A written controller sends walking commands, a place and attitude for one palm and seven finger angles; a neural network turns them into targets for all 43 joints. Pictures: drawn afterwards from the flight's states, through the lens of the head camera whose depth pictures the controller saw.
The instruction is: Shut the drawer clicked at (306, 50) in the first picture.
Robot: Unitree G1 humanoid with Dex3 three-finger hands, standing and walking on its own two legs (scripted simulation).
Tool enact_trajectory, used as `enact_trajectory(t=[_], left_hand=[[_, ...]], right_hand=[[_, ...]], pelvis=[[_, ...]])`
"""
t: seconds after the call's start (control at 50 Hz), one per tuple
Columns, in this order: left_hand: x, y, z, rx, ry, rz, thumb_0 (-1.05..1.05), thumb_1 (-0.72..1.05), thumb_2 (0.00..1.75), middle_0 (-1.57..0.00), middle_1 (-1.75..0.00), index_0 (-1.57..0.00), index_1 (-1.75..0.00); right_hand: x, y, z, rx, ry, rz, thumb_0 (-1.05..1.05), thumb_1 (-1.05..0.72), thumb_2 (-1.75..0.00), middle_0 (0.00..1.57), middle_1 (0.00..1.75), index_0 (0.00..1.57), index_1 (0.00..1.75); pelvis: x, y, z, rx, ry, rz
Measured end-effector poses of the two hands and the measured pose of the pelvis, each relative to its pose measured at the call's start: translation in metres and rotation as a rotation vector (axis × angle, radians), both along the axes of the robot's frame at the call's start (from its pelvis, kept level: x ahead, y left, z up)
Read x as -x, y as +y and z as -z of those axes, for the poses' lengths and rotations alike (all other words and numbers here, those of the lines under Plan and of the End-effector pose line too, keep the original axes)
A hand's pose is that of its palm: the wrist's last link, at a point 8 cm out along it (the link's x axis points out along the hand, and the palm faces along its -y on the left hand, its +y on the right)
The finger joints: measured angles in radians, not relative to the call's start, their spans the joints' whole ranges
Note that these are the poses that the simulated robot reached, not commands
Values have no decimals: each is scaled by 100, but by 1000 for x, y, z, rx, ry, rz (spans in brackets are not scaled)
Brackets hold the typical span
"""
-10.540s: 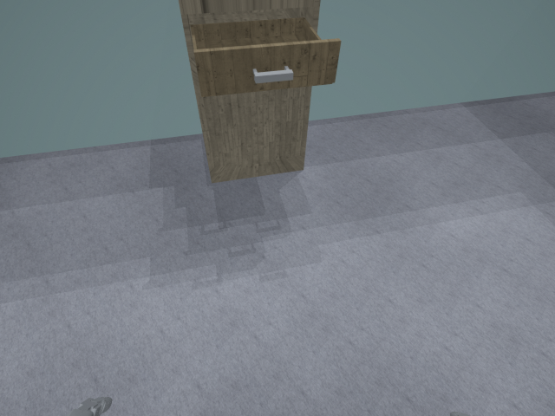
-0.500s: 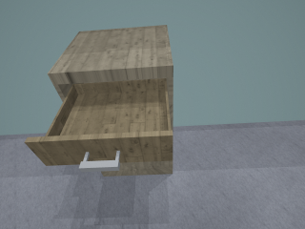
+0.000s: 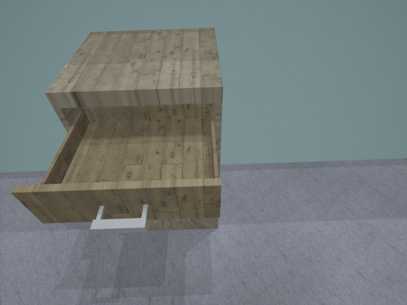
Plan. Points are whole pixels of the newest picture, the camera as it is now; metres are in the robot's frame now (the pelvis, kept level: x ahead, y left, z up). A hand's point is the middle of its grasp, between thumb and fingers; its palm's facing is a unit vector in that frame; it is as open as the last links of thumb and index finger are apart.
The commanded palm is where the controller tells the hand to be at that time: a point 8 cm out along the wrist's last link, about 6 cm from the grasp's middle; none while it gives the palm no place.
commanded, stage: look again from close up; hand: left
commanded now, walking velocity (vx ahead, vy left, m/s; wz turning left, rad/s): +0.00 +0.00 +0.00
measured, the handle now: (121, 217) +0.31 +0.21 -0.03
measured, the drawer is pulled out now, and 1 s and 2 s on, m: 0.30 0.29 0.29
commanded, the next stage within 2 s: raise the hand and make a fist in 0.30 s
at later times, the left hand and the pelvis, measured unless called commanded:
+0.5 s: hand out of the picture +0.15 +0.18 -0.11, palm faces +0.25 -0.94 -0.22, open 7.2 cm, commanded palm +0.13 +0.21 -0.06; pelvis +0.05 -0.01 +0.00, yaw +3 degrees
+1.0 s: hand (135, 282) +0.17 +0.14 -0.02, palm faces +0.01 -1.00 -0.06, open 5.0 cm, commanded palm +0.13 +0.21 -0.01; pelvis +0.02 -0.03 -0.08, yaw +7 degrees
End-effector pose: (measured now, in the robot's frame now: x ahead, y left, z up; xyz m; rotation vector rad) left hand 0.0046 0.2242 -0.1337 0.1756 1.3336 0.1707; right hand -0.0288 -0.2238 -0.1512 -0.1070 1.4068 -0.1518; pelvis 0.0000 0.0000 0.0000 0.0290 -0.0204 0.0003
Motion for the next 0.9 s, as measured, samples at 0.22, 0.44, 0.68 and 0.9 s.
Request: enact_trajectory(t=[0.22, 0.44, 0.68, 0.9], left_hand=[[-25, -8, -5, -12, 20, -8, 1, 93, 89, -20, -29, -21, -30], [-57, -12, -6, -6, -44, -68, 1, 93, 89, -20, -30, -21, -30], [-148, -20, -94, 80, -960, -123, 0, 92, 89, -32, -43, -27, -40], [-130, -19, -128, -26, -1398, 108, 1, 90, 90, -53, -65, -52, -65]], right_hand=[[-39, 7, 1, -37, -14, -13, 1, -91, -89, 20, 30, 20, 30], [-79, -7, -5, -1, -63, -28, 1, -91, -89, 20, 30, 20, 30], [-261, -42, -75, 142, -856, -200, 1, -91, -89, 20, 30, 20, 30], [-340, 14, -57, 8, -1068, -431, 1, -91, -90, 20, 30, 20, 30]], pelvis=[[-28, -9, -3, 10, 22, -6], [-48, -15, -3, 23, 19, -19], [-46, -19, 25, 12, 138, -72], [-24, -29, 79, 55, 239, -136]])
